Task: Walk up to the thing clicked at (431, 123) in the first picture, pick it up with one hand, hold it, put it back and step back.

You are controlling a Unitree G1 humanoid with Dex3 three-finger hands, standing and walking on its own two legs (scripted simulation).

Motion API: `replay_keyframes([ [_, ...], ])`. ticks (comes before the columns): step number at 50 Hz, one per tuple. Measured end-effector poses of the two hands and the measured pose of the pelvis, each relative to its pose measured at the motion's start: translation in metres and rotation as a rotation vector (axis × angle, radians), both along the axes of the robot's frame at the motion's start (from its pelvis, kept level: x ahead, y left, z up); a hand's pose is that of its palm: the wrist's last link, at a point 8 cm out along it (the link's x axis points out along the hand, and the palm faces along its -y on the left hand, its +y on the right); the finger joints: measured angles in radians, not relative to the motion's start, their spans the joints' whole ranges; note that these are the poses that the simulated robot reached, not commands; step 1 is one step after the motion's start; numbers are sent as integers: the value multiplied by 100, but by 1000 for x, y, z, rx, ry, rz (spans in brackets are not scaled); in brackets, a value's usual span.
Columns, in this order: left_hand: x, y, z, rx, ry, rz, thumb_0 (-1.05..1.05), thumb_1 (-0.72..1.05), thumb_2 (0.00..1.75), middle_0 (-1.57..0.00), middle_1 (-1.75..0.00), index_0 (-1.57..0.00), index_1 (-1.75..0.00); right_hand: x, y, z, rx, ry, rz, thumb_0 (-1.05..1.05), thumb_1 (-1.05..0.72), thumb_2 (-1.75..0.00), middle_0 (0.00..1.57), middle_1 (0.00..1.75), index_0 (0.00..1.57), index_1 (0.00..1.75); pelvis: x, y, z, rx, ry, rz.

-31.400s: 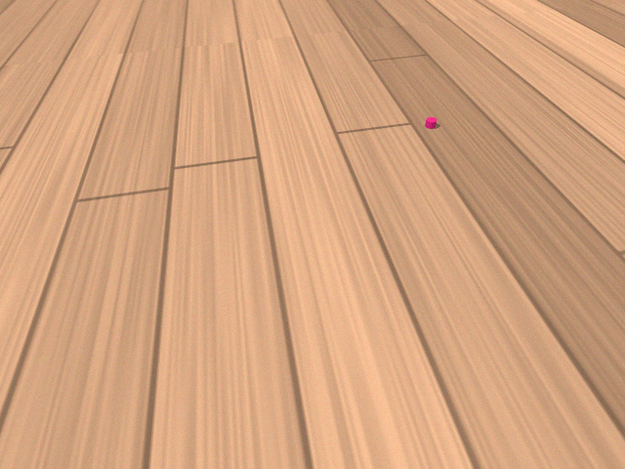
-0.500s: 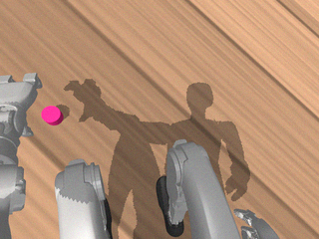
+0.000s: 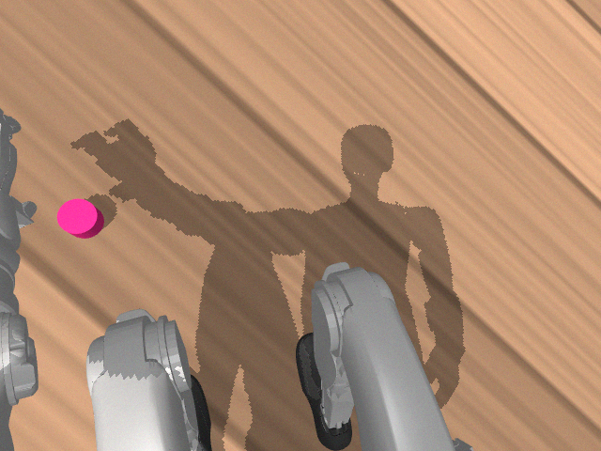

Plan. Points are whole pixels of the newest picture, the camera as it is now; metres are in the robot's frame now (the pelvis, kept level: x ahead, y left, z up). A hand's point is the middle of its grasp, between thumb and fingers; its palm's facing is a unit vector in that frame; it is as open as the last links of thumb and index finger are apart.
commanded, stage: home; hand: left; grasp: from above
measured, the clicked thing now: (81, 219) +0.49 +0.27 -0.32
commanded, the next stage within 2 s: none
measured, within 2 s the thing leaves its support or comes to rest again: neither
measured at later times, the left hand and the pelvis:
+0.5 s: hand out of the picture +0.28 +0.25 +0.07, palm faces -0.06 -0.88 -0.48, open 7.4 cm; pelvis -0.01 -0.01 +0.18, yaw +6 degrees
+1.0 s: hand out of the picture +0.22 +0.22 +0.28, palm faces +0.19 -0.96 -0.22, open 7.4 cm; pelvis +0.06 +0.01 +0.35, yaw +8 degrees
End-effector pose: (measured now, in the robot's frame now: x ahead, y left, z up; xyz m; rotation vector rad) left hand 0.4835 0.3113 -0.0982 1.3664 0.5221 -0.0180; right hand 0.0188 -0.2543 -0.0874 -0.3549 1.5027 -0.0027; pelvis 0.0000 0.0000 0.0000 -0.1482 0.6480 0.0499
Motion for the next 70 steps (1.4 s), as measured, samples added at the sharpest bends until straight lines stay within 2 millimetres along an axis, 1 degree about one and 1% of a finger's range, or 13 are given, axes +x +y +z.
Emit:
replay_keyframes([
  [2,-9,1,18,-39,17,38,0,9,98,-25,-64,-23,-66,11,0,4,19,-24,-10,0,-89,-90,20,30,20,30,2,1,12,4,9,4],
  [5,-30,-2,47,-121,46,79,0,25,98,-25,-58,-24,-60,31,-2,16,40,-73,-16,0,-89,-90,20,30,20,30,3,1,34,16,8,11],
  [9,-70,-5,83,-273,80,143,0,48,99,-25,-51,-24,-52,63,-7,40,38,-164,5,0,-90,-90,20,30,20,30,-1,1,66,30,-8,17],
  [14,-123,-10,125,-463,63,209,0,71,96,-23,-41,-23,-42,108,-11,80,8,-309,52,1,-90,-90,20,30,20,30,-8,-2,100,42,-39,30],
  [21,-191,-17,174,-645,24,349,1,85,92,-22,-33,-22,-33,165,0,143,-4,-534,91,1,-90,-90,20,30,20,30,-14,-4,146,54,-106,52],
  [27,-232,-29,219,-796,28,514,1,88,91,-21,-31,-21,-31,193,24,199,33,-665,89,1,-90,-90,20,30,20,30,-9,-5,193,71,-158,65],
  [34,-250,-41,280,-921,19,649,1,89,90,-21,-30,-21,-30,200,42,260,56,-734,52,1,-90,-90,20,30,20,30,7,-4,250,87,-223,80],
  [42,-263,-44,345,-1013,16,745,1,90,90,-20,-30,-21,-30,192,41,319,16,-743,0,1,-90,-90,21,30,20,30,31,1,307,98,-300,89],
  [49,-280,-48,397,-1032,24,759,1,90,90,-20,-30,-20,-30,193,35,361,-23,-773,-30,1,-90,-90,20,30,20,30,53,7,346,110,-369,93],
  [55,-293,-53,438,-1040,1,744,1,90,90,-20,-30,-20,-30,206,38,389,-20,-843,-37,1,-90,-90,20,30,20,30,67,10,368,119,-420,97],
  [61,-303,-55,456,-1045,-13,742,1,90,90,-20,-30,-20,-30,227,47,406,11,-926,-10,1,-90,-90,20,30,20,30,73,10,377,128,-456,107],
  [66,-307,-55,456,-1051,-1,753,1,90,90,-20,-30,-20,-30,243,53,415,32,-979,27,1,-90,-90,20,30,20,30,73,8,379,134,-469,114],
  [70,-309,-57,452,-1058,10,762,1,90,90,-20,-30,-20,-30,248,53,418,37,-996,49,1,-90,-90,20,30,20,30,72,7,378,136,-472,115],
])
